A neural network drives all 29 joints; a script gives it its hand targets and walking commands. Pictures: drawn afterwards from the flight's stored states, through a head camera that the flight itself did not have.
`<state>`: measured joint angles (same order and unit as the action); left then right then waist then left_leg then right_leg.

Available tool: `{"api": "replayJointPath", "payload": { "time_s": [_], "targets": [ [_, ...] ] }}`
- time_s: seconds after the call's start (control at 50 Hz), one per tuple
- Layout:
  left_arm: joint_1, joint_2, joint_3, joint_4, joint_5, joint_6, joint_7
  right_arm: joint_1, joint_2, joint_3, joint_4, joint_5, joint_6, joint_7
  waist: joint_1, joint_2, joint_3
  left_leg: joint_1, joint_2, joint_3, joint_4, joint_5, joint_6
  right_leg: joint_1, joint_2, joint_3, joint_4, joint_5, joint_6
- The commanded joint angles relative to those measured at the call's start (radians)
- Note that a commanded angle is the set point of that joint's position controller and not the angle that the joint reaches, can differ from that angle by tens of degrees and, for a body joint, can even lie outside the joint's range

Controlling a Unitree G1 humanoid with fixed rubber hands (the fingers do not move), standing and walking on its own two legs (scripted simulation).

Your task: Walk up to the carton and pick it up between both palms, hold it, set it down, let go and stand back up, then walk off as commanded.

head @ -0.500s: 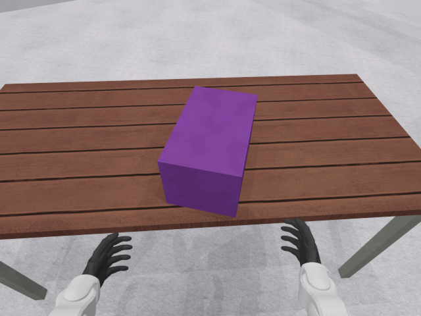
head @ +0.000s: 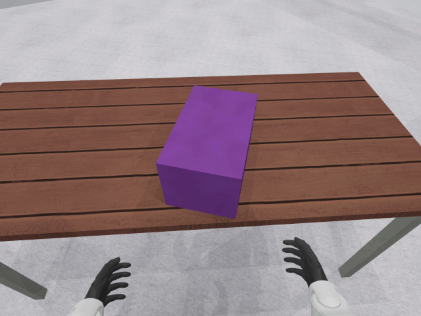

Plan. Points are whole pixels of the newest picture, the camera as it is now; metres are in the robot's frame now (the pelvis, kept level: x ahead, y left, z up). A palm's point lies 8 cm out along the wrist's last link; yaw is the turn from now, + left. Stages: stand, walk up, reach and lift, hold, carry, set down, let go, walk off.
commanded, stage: let go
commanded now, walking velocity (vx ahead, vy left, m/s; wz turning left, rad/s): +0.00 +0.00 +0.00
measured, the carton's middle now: (213, 147) +0.52 -0.01 -0.02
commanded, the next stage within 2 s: stand in 0.26 s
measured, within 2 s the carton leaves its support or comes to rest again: neither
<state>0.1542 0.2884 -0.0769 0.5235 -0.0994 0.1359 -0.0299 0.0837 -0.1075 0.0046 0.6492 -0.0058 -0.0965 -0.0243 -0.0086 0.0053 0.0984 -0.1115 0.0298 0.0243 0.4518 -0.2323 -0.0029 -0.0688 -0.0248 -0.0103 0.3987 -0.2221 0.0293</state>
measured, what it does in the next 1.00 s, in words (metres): stands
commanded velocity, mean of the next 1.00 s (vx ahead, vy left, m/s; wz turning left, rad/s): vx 0.00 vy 0.00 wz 0.00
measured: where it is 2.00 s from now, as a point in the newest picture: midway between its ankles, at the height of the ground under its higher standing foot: outside the picture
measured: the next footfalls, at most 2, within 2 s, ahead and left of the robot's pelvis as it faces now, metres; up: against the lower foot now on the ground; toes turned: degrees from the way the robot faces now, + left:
left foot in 1.46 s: -0.09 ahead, +0.11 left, +0.00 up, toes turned -4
right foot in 1.86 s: -0.24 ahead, -0.13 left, +0.00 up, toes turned +6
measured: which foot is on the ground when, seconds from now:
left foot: down 0.00-1.00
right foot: down 0.00-1.00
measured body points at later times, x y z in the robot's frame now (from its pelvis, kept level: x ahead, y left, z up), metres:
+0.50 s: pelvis +0.01 -0.01 +0.00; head +0.02 -0.01 +0.45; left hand +0.16 +0.24 -0.10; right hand +0.19 -0.26 -0.09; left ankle +0.02 +0.12 -0.74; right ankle +0.00 -0.14 -0.74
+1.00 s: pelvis +0.01 -0.01 -0.01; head +0.04 -0.02 +0.44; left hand +0.14 +0.26 -0.11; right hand +0.18 -0.29 -0.10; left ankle +0.02 +0.12 -0.74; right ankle +0.01 -0.14 -0.73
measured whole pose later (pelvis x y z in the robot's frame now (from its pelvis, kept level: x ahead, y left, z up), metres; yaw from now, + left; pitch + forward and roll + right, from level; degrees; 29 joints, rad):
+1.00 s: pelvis +0.01 -0.01 -0.01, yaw +0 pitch -2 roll +0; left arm 0.20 0.35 -0.04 0.70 -0.06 0.02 0.00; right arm 0.09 -0.35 0.00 0.70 -0.01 0.03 0.01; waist -0.01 0.01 0.09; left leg -0.23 0.03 0.02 0.53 -0.27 0.00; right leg -0.27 -0.02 0.00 0.63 -0.28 0.01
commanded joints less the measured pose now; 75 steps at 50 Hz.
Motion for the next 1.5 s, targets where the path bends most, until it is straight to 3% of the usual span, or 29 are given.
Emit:
{"api": "replayJointPath", "payload": {
  "time_s": [0.0,0.24,0.26,0.3,0.32,0.36,0.4,0.48,0.52,0.58,0.68,0.74,0.78,0.84,0.94,1.02,1.06,1.08,1.12,1.14,1.18,1.22,1.28,1.34,1.4,1.42,1.44,1.46,1.48],
  "targets": [
    [-0.091,0.022,0.116,-0.126,0.103,-0.023,0.032,-0.086,-0.158,-0.084,-0.012,-0.015,-0.058,0.022,0.046,0.075,-0.085,0.037,0.005,0.025,-0.144,0.164,-0.067,0.004,0.076,-0.019,-0.080,0.013,-0.074],
    [-0.053,-0.007,0.131,-0.112,0.109,-0.009,0.049,-0.014,-0.177,-0.098,0.023,-0.032,-0.062,0.043,0.035,0.041,-0.072,0.018,-0.007,0.042,-0.146,0.158,-0.053,0.011,0.077,-0.033,-0.064,0.007,-0.065],
    [0.030,0.188,0.182,-0.053,0.152,-0.081,0.057,-0.003,-0.395,-0.124,-0.021,-0.035,-0.014,0.036,0.045,0.064,-0.088,-0.063,0.022,-0.049,-0.095,0.108,-0.004,-0.092,-0.041,0.049,-0.015,0.047,-0.030],
    [0.021,0.232,0.178,-0.041,0.149,-0.133,0.047,0.027,-0.349,-0.114,-0.037,-0.022,0.021,0.043,0.024,0.030,-0.097,-0.119,0.026,-0.058,-0.121,-0.089,0.003,-0.093,-0.040,0.049,-0.014,-0.034,-0.014],
    [0.023,0.190,0.164,-0.033,0.153,-0.143,0.042,0.031,-0.357,-0.111,-0.039,-0.023,0.029,0.042,0.023,0.071,-0.057,-0.135,0.012,-0.045,-0.114,-0.085,0.005,-0.112,-0.032,0.058,-0.027,-0.008,-0.020],
    [0.046,0.189,0.166,-0.024,0.146,-0.165,0.035,0.017,-0.341,-0.104,-0.031,-0.020,0.034,0.053,0.029,0.014,-0.141,-0.114,0.036,-0.083,-0.123,-0.136,0.018,-0.096,-0.031,0.053,0.000,-0.022,-0.027],
    [0.029,0.193,0.167,-0.021,0.150,-0.169,0.031,0.021,-0.363,-0.104,-0.023,-0.018,0.031,0.058,0.019,0.047,-0.145,-0.121,0.044,-0.100,-0.131,-0.158,0.019,-0.092,-0.038,0.056,0.013,-0.014,-0.032],
    [0.037,0.214,0.164,0.012,0.144,-0.182,0.032,0.032,-0.356,-0.090,0.000,-0.013,0.039,0.055,0.013,-0.014,-0.204,-0.003,0.047,-0.069,-0.058,0.058,0.023,-0.111,-0.060,0.066,0.003,0.078,-0.038],
    [0.043,0.209,0.155,0.031,0.142,-0.185,0.029,0.030,-0.365,-0.089,0.003,-0.011,0.037,0.047,0.011,0.039,-0.170,-0.022,0.045,-0.066,-0.054,0.087,0.024,-0.107,-0.067,0.078,0.002,0.097,-0.040],
    [0.055,0.222,0.156,0.058,0.137,-0.192,0.031,0.054,-0.401,-0.094,0.018,0.003,0.035,0.046,0.005,-0.010,-0.233,0.016,0.063,-0.076,-0.045,0.137,0.035,-0.078,-0.071,0.084,0.009,0.165,-0.046],
    [0.057,0.220,0.154,0.093,0.141,-0.190,0.037,0.024,-0.418,-0.091,0.022,-0.001,0.037,0.041,0.022,0.001,-0.208,0.026,0.071,-0.081,-0.036,0.262,0.027,-0.069,-0.071,0.071,0.023,0.220,-0.047],
    [0.042,0.211,0.148,0.102,0.138,-0.187,0.039,0.082,-0.427,-0.092,0.050,-0.006,0.038,0.033,-0.003,0.051,-0.249,0.061,0.072,-0.055,-0.020,0.310,0.027,-0.045,-0.086,0.076,0.034,0.276,-0.051],
    [0.059,0.232,0.151,0.123,0.134,-0.189,0.044,0.089,-0.400,-0.081,0.059,-0.004,0.041,0.033,-0.010,-0.020,-0.252,0.074,0.083,-0.072,-0.004,0.366,0.039,-0.045,-0.081,0.069,0.042,0.344,-0.049],
    [0.010,0.331,0.158,0.130,0.104,-0.153,0.051,0.082,-0.486,-0.043,0.010,0.010,0.080,0.016,0.017,-0.006,-0.216,-0.016,0.086,-0.070,0.112,0.577,0.087,-0.114,-0.061,0.087,0.191,0.497,-0.082],
    [0.031,0.304,0.163,0.097,0.110,-0.122,0.055,0.112,-0.501,-0.059,-0.026,0.002,0.108,0.015,0.012,0.045,-0.249,-0.003,0.120,-0.123,0.111,0.636,0.147,-0.194,-0.012,0.076,0.300,0.360,-0.068],
    [0.037,0.288,0.168,0.104,0.125,-0.109,0.049,0.084,-0.518,-0.072,-0.033,0.003,0.131,0.012,0.018,0.110,-0.166,-0.105,0.180,-0.162,0.040,0.494,0.193,-0.231,0.035,0.060,0.312,0.072,-0.059],
    [0.051,0.312,0.179,0.103,0.129,-0.108,0.049,0.072,-0.517,-0.072,-0.045,0.000,0.136,0.019,0.023,0.062,-0.132,-0.149,0.129,-0.137,0.101,0.397,0.147,-0.193,-0.009,0.106,0.182,0.202,-0.080],
    [0.051,0.332,0.184,0.103,0.129,-0.111,0.046,0.055,-0.504,-0.074,-0.053,0.002,0.136,0.019,0.038,-0.026,-0.126,-0.212,0.063,-0.084,0.177,0.285,0.101,-0.154,-0.062,0.175,0.111,0.341,-0.098],
    [0.018,0.419,0.205,0.082,0.134,-0.113,0.046,0.072,-0.431,-0.054,-0.062,0.005,0.137,0.014,0.040,-0.238,-0.160,-0.341,-0.101,-0.028,0.599,-0.342,0.026,-0.129,-0.301,0.446,-0.044,0.512,-0.279],
    [-0.007,0.417,0.206,0.065,0.142,-0.114,0.051,0.082,-0.439,-0.071,-0.056,-0.007,0.144,0.006,0.041,-0.207,-0.173,-0.367,-0.113,-0.138,0.776,-0.403,0.021,-0.165,-0.332,0.458,-0.040,0.469,-0.330],
    [-0.071,0.375,0.187,0.033,0.145,-0.113,0.065,0.088,-0.462,-0.080,-0.039,-0.012,0.149,0.007,0.019,-0.150,-0.104,-0.384,-0.093,-0.185,0.887,-0.313,0.006,-0.247,-0.286,0.337,-0.023,0.371,-0.311],
    [-0.111,0.349,0.170,0.017,0.152,-0.110,0.073,0.105,-0.484,-0.081,-0.008,-0.011,0.148,0.012,0.012,-0.176,-0.062,-0.374,-0.096,-0.157,0.903,-0.275,-0.016,-0.278,-0.240,0.269,-0.013,0.290,-0.291],
    [-0.050,0.366,0.178,0.015,0.157,-0.111,0.082,0.104,-0.480,-0.088,-0.028,-0.015,0.150,0.024,0.037,-0.148,-0.060,-0.400,-0.082,-0.161,0.813,-0.286,-0.018,-0.245,-0.266,0.312,-0.022,0.145,-0.312],
    [-0.047,0.382,0.181,0.005,0.161,-0.110,0.081,0.135,-0.462,-0.088,-0.031,-0.018,0.135,0.032,0.042,-0.209,-0.177,-0.365,-0.032,-0.134,0.508,-0.278,0.013,-0.111,-0.261,0.298,0.044,0.202,-0.285],
    [-0.063,0.363,0.181,-0.010,0.144,-0.094,0.070,0.248,-0.461,-0.087,0.014,-0.010,0.118,0.021,0.007,-0.214,-0.251,-0.096,-0.027,-0.095,0.151,-0.175,0.035,-0.239,-0.177,0.198,0.166,0.155,-0.172],
    [-0.077,0.335,0.181,-0.012,0.140,-0.084,0.068,0.276,-0.485,-0.099,0.040,-0.005,0.120,0.018,-0.008,-0.149,-0.233,-0.033,-0.026,-0.137,0.025,-0.163,0.053,-0.351,-0.104,0.163,0.229,-0.019,-0.124],
    [-0.016,0.291,0.180,-0.001,0.126,-0.079,0.065,0.236,-0.548,-0.103,0.022,-0.012,0.120,0.015,0.008,0.049,-0.175,-0.052,0.141,-0.403,-0.125,-0.131,0.096,-0.467,0.020,0.080,0.415,-0.216,-0.061],
    [-0.004,0.268,0.194,-0.007,0.125,-0.077,0.082,0.184,-0.606,-0.121,-0.014,-0.014,0.112,0.015,0.009,0.168,-0.113,-0.175,0.316,-0.606,-0.178,0.149,0.162,-0.535,0.115,0.098,0.658,-0.415,0.004],
    [-0.004,0.315,0.216,-0.011,0.125,-0.068,0.096,0.135,-0.605,-0.114,-0.057,-0.018,0.107,0.017,-0.010,0.165,-0.046,-0.326,0.345,-0.707,-0.224,0.019,0.234,-0.491,0.129,0.200,0.806,-0.430,0.013]
  ]
}}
